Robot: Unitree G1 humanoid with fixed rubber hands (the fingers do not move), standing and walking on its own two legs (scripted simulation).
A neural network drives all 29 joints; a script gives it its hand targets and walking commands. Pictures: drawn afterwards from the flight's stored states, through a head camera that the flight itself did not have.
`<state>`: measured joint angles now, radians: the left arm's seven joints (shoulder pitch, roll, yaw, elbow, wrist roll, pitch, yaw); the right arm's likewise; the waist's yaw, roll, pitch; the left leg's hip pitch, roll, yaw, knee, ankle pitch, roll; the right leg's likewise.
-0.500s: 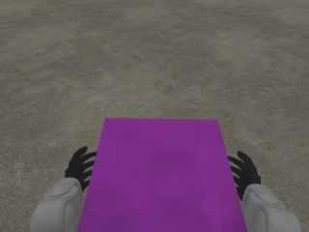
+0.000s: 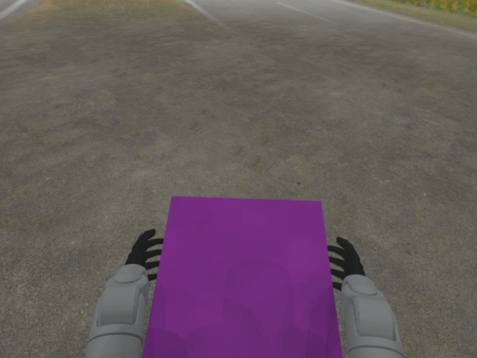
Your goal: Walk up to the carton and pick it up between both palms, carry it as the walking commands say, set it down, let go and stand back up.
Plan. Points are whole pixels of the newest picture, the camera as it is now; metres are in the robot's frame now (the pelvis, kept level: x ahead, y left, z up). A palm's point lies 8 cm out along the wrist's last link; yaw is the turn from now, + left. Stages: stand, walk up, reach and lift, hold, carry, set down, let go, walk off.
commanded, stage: hold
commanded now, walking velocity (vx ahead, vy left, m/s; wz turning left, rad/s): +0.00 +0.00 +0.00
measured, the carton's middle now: (242, 285) +0.31 +0.02 -0.05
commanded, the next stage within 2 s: set down in 0.54 s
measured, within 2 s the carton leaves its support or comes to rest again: neither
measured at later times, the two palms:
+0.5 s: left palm (144, 273) +0.26 +0.19 +0.04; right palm (363, 288) +0.27 -0.18 +0.04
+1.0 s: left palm (153, 279) +0.28 +0.19 -0.01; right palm (352, 293) +0.29 -0.18 -0.01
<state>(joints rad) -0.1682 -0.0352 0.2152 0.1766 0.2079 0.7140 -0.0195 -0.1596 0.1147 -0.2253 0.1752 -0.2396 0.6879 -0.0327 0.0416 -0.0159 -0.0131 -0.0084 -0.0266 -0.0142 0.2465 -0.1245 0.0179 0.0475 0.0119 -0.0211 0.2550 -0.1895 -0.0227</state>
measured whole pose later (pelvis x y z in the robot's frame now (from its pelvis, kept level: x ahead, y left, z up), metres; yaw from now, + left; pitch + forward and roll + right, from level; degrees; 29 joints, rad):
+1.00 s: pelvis +0.00 -0.01 -0.01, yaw -2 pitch +2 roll +0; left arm -0.29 -0.09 0.38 0.40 0.30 0.54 -0.08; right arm -0.28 0.10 -0.35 0.43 -0.29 0.50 0.04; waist 0.06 -0.01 -0.02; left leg -0.24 -0.01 -0.03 0.39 -0.18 -0.01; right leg -0.20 0.06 0.03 0.40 -0.23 -0.04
